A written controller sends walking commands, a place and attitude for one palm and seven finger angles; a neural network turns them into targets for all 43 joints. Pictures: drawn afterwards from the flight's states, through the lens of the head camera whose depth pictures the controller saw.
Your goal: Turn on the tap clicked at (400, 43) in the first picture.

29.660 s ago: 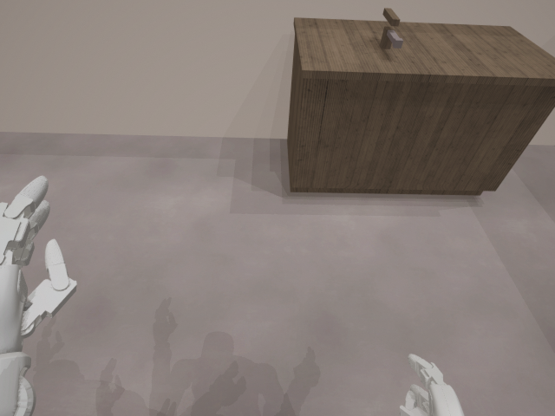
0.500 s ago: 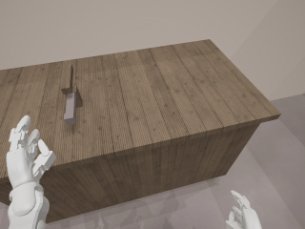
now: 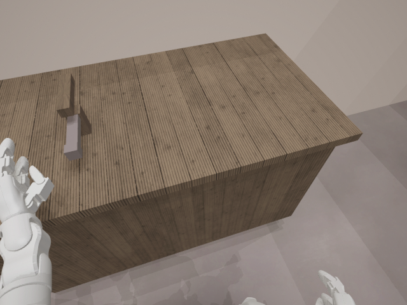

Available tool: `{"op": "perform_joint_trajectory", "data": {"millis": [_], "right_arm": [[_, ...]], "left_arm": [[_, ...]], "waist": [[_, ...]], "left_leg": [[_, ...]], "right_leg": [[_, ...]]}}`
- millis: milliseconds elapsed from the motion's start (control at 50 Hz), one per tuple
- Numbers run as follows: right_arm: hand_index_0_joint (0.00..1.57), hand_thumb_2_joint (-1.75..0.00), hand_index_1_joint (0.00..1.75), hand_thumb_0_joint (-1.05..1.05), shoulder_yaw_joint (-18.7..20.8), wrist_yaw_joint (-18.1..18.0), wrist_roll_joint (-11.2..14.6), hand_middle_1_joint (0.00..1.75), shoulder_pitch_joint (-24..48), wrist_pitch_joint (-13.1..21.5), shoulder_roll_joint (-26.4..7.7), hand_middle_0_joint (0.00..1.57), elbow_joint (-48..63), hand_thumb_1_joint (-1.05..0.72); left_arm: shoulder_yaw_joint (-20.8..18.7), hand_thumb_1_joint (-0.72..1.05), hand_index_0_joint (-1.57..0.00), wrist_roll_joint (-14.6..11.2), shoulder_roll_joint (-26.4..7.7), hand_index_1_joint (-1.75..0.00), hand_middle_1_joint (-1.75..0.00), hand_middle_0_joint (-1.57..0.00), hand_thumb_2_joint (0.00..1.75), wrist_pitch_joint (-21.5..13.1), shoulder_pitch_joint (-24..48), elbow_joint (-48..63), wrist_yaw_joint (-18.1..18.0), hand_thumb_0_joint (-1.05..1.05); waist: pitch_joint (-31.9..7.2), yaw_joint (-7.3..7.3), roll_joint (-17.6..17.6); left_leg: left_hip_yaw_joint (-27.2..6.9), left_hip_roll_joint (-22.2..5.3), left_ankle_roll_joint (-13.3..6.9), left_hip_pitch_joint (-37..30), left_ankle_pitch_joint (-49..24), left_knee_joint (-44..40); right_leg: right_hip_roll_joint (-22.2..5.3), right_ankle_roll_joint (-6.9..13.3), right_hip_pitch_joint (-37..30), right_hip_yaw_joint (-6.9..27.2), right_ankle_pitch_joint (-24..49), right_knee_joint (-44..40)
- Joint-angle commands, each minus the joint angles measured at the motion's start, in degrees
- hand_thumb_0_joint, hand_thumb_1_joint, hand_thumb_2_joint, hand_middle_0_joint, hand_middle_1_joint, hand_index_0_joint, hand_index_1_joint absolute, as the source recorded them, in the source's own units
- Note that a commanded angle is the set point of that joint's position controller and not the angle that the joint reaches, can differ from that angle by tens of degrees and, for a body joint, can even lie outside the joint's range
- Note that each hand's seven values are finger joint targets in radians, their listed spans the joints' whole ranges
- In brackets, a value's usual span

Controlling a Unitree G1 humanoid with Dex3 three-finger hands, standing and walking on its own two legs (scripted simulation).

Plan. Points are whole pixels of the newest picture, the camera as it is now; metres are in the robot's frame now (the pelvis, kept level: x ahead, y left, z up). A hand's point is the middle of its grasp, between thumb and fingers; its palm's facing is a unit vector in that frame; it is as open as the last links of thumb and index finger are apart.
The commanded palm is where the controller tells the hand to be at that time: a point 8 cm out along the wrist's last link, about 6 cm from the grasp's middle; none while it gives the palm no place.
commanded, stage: reach beside the lever's end, fingers flat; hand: left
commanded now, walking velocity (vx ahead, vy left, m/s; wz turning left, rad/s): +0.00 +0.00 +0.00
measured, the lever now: (73, 151) +0.41 +0.32 +0.05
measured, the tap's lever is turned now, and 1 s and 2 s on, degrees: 0 0 10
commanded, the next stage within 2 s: push the lever round in 0.84 s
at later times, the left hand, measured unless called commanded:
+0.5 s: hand (57, 163) +0.38 +0.34 +0.05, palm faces +0.57 -0.81 -0.08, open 7.8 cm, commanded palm +0.33 +0.37 +0.04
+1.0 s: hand (57, 166) +0.37 +0.34 +0.04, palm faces +0.58 -0.81 -0.08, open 7.8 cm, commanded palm +0.33 +0.37 +0.04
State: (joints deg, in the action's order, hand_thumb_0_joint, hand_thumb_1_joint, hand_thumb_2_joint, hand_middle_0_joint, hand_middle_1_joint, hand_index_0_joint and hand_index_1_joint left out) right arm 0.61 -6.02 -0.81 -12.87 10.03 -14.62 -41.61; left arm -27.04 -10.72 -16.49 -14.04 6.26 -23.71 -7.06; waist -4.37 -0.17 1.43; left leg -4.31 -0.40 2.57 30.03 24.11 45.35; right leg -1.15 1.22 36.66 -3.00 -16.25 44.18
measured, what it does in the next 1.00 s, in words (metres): stands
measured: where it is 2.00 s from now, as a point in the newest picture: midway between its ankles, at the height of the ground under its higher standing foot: outside the picture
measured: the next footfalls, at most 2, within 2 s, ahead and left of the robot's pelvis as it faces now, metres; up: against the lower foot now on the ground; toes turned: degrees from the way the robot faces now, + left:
none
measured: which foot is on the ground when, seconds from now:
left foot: down 0.00-1.00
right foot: down 0.00-1.00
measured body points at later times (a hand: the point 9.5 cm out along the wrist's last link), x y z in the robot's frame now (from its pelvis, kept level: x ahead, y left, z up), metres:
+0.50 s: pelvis +0.00 +0.01 -0.02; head +0.08 +0.02 +0.42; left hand +0.34 +0.38 +0.05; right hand +0.08 -0.26 -0.14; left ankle -0.01 +0.15 -0.70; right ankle +0.06 -0.11 -0.70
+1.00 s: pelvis +0.01 +0.02 -0.02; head +0.08 +0.02 +0.43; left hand +0.34 +0.38 +0.05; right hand +0.10 -0.25 -0.13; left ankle -0.01 +0.15 -0.70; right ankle +0.06 -0.11 -0.70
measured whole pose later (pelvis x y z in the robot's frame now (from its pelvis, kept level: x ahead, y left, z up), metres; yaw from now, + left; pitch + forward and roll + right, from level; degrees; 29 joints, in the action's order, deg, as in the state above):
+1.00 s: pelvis +0.01 +0.02 -0.02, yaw -1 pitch +15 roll -1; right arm 0.6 -3.5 -2.0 -16.1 2.9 -14.3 -39.2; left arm -32.2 -7.8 -21.5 -20.5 17.9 -40.1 -4.6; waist -7.1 2.4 0.6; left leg -3.8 -0.4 1.4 40.7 28.0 53.2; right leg -1.0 0.0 46.5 -2.4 -18.3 49.4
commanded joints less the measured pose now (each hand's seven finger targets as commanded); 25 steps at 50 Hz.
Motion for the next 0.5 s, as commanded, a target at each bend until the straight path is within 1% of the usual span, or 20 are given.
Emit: {"op": "perform_joint_trajectory", "data": {"millis": [0,20,40,60,80,100,120,140,160,180,220,240,260,280,320,340,360,380,440,480], "right_arm": [[0.20,-0.90,0.30,0.00,2.1,-0.5,0.3,0.30,1.6,2.1,-7.5,0.20,7.0,-0.90],[0.20,-0.90,0.30,0.00,2.3,-0.5,0.3,0.30,1.2,1.8,-7.6,0.20,6.8,-0.90],[0.20,-0.90,0.30,0.00,2.4,-0.5,0.1,0.30,0.9,1.7,-7.8,0.20,6.9,-0.90],[0.20,-0.90,0.30,0.00,2.5,-0.5,0.1,0.30,0.5,1.4,-8.0,0.20,6.7,-0.90],[0.20,-0.90,0.30,0.00,2.4,-0.4,0.0,0.30,0.2,1.2,-8.0,0.20,6.6,-0.90],[0.20,-0.90,0.30,0.00,2.4,-0.4,-0.1,0.30,-0.3,1.0,-8.2,0.20,6.4,-0.90],[0.20,-0.90,0.30,0.00,2.6,-0.4,-0.2,0.30,-0.7,0.6,-8.2,0.20,6.2,-0.90],[0.20,-0.90,0.30,0.00,2.4,-0.2,-0.2,0.30,-0.9,0.3,-8.1,0.20,6.4,-0.90],[0.20,-0.90,0.30,0.00,2.6,-0.1,-0.2,0.30,-1.5,0.0,-8.3,0.20,6.2,-0.90],[0.20,-0.90,0.30,0.00,2.5,0.1,-0.3,0.30,-1.7,-0.2,-8.3,0.20,6.4,-0.90],[0.20,-0.90,0.30,0.00,2.6,0.3,-0.5,0.30,-2.5,-0.6,-8.5,0.20,6.4,-0.90],[0.20,-0.90,0.30,0.00,2.5,0.5,-0.5,0.30,-3.1,-0.9,-8.5,0.20,6.3,-0.90],[0.20,-0.90,0.30,0.00,2.7,0.6,-0.6,0.30,-3.6,-1.2,-8.8,0.20,6.2,-0.90],[0.20,-0.90,0.30,0.00,2.8,0.8,-0.6,0.30,-3.9,-1.5,-8.8,0.20,6.4,-0.90],[0.20,-0.90,0.30,0.00,2.6,0.9,-0.6,0.30,-4.4,-2.0,-9.1,0.20,6.5,-0.90],[0.20,-0.90,0.30,0.00,2.8,1.0,-0.7,0.30,-5.0,-2.2,-9.3,0.20,6.3,-0.90],[0.20,-0.90,0.30,0.00,2.9,1.1,-0.7,0.30,-5.2,-2.5,-9.3,0.20,6.4,-0.90],[0.20,-0.90,0.30,0.00,2.9,1.3,-0.9,0.30,-5.6,-2.8,-9.4,0.20,6.5,-0.90],[0.20,-0.90,0.30,0.00,2.9,1.6,-1.2,0.30,-6.3,-3.3,-9.3,0.20,6.4,-0.90],[0.20,-0.90,0.30,0.00,3.1,1.9,-1.3,0.30,-6.5,-3.7,-9.4,0.20,6.9,-0.90]], "left_arm": [[-3.1,0.90,-0.16,0.6,-15.6,-0.18,-0.18,-0.16,0.90,-5.6,18.1,8.2,0.7,0.00],[-4.5,0.90,-0.16,1.0,-17.4,-0.17,-0.17,-0.16,0.90,-6.2,19.7,8.0,0.6,0.00],[-3.5,0.90,-0.16,1.0,-16.5,-0.17,-0.17,-0.16,0.90,-6.5,20.2,7.2,0.9,0.00],[-5.3,0.90,-0.16,1.0,-18.5,-0.17,-0.17,-0.16,0.90,-6.9,21.0,6.1,0.9,0.00],[-4.9,0.90,-0.16,1.0,-18.3,-0.17,-0.17,-0.16,0.90,-7.0,21.4,4.9,1.2,0.00],[-6.0,0.90,-0.16,0.9,-19.9,-0.16,-0.16,-0.16,0.90,-7.4,23.1,3.8,1.2,0.00],[-8.1,0.90,-0.15,1.4,-22.0,-0.16,-0.16,-0.15,0.90,-7.8,22.6,3.2,1.3,0.00],[-6.9,0.90,-0.15,1.4,-21.1,-0.16,-0.16,-0.15,0.90,-7.9,23.2,2.2,1.5,0.00],[-8.2,0.90,-0.15,1.5,-22.5,-0.16,-0.16,-0.15,0.90,-8.1,23.6,0.5,1.5,0.00],[-7.0,0.90,-0.15,1.7,-21.4,-0.15,-0.15,-0.15,0.90,-8.3,24.2,0.1,1.8,0.00],[-7.7,0.90,-0.15,2.3,-22.5,-0.15,-0.15,-0.15,0.90,-8.5,25.1,-1.3,1.9,0.00],[-7.1,0.90,-0.15,2.3,-21.9,-0.15,-0.15,-0.15,0.90,-8.5,25.7,-2.6,2.1,0.00],[-8.3,0.90,-0.15,2.2,-23.2,-0.15,-0.15,-0.15,0.90,-8.6,25.3,-3.8,2.1,0.00],[-7.7,0.90,-0.15,2.2,-22.4,-0.15,-0.15,-0.15,0.90,-8.6,25.0,-4.6,2.4,0.00],[-7.4,0.90,-0.15,2.6,-22.6,-0.15,-0.15,-0.15,0.90,-9.0,27.7,-6.0,2.6,0.00],[-8.1,0.90,-0.15,2.7,-23.7,-0.15,-0.15,-0.15,0.90,-9.3,28.8,-7.0,2.6,0.00],[-9.0,0.90,-0.15,2.7,-24.5,-0.15,-0.15,-0.15,0.90,-9.5,28.4,-7.8,2.7,0.00],[-8.3,0.90,-0.15,2.9,-24.2,-0.15,-0.15,-0.15,0.90,-9.9,29.7,-7.5,2.7,0.00],[-7.4,0.90,-0.15,3.7,-23.8,-0.15,-0.15,-0.15,0.90,-11.2,32.6,-6.6,2.5,0.00],[-7.9,0.90,-0.15,3.6,-24.1,-0.15,-0.15,-0.15,0.90,-11.7,30.7,-6.1,2.4,0.00]], "waist": [[-12.0,0.99,0.5],[-12.9,1.12,0.7],[-14.0,1.25,0.6],[-14.6,1.21,0.6],[-15.3,1.25,1.2],[-15.7,1.41,0.3],[-17.1,0.61,2.4],[-17.3,1.05,2.8],[-17.5,0.94,0.8],[-17.6,1.10,2.6],[-18.2,1.09,3.8],[-18.1,1.45,3.8],[-18.5,1.32,2.2],[-18.5,1.57,1.3],[-17.9,1.96,2.9],[-18.0,2.19,1.7],[-18.5,1.85,2.2],[-19.3,2.28,1.3],[-21.0,2.40,5.9],[-22.7,1.95,4.9]], "left_leg": [[3.5,2.4,-3.2,6.8,-5.8,-6.0],[3.4,2.2,-3.3,6.7,-5.9,-5.9],[3.5,2.4,-3.4,6.7,-6.1,-5.6],[3.5,2.2,-3.3,7.0,-6.6,-5.1],[3.6,2.4,-3.3,7.5,-6.1,-4.9],[3.5,2.3,-3.4,8.4,-6.3,-4.4],[3.5,2.3,-3.3,8.4,-7.6,-4.1],[3.5,2.3,-3.3,8.6,-7.7,-4.0],[3.4,2.1,-3.3,9.2,-8.3,-3.6],[3.5,2.2,-3.2,9.2,-8.6,-3.6],[3.2,2.0,-3.2,9.1,-9.7,-3.1],[3.3,2.0,-3.1,9.4,-10.1,-2.8],[3.1,1.8,-3.1,9.9,-10.8,-2.5],[3.1,1.7,-3.1,10.2,-10.6,-2.2],[2.9,1.7,-3.0,10.9,-10.1,-1.9],[2.8,1.6,-3.0,11.2,-10.3,-1.5],[2.9,1.6,-3.0,11.8,-10.1,-1.2],[2.7,1.6,-3.0,11.7,-10.7,-1.0],[2.4,1.4,-2.6,10.0,-12.6,-0.2],[2.4,1.3,-2.6,9.5,-13.5,0.1]], "right_leg": [[-0.2,-0.7,-14.8,2.7,1.5,-6.0],[-0.1,-0.6,-14.9,2.8,1.5,-5.8],[-0.1,-0.7,-15.0,2.7,2.0,-5.3],[-0.1,-0.7,-15.1,2.9,2.7,-5.1],[-0.2,-0.8,-14.8,3.0,2.3,-4.7],[-0.2,-0.8,-15.0,3.2,2.8,-4.4],[-0.1,-0.6,-15.7,3.2,4.1,-3.7],[-0.2,-0.7,-15.4,3.1,4.5,-3.4],[0.0,-0.7,-15.5,3.0,5.3,-2.9],[0.1,-0.6,-14.7,2.8,5.6,-2.5],[0.2,-0.3,-13.6,2.5,6.5,-1.8],[0.2,-0.4,-13.3,2.4,7.1,-1.3],[0.4,-0.4,-13.3,2.2,7.8,-1.0],[0.5,-0.5,-12.8,2.1,7.6,-0.8],[0.5,-0.3,-11.2,2.0,6.9,-0.4],[0.5,-0.4,-10.8,1.9,7.1,0.1],[0.6,-0.4,-10.7,2.1,6.9,0.3],[0.7,-0.3,-10.6,1.9,7.3,0.8],[0.8,0.1,-8.4,1.7,7.8,2.0],[1.1,0.1,-9.3,1.6,8.2,2.2]]}}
